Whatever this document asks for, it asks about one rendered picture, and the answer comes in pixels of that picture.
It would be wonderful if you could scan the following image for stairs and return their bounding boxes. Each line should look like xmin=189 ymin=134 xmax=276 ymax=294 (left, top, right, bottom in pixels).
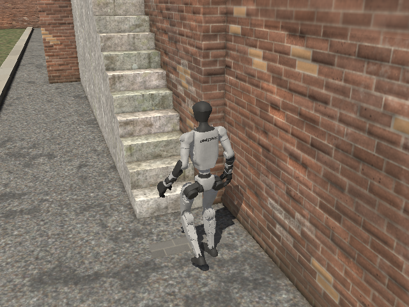
xmin=71 ymin=0 xmax=203 ymax=219

